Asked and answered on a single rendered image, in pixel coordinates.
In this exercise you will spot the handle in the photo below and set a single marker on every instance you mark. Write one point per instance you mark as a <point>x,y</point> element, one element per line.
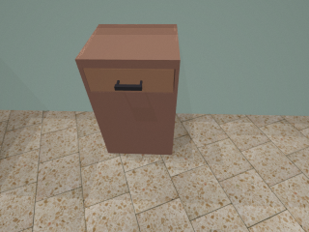
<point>128,87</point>

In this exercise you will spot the drawer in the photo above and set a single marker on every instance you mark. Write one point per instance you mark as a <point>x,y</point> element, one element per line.
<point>153,80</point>

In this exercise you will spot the cabinet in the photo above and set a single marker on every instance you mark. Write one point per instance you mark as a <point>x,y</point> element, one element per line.
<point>141,123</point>

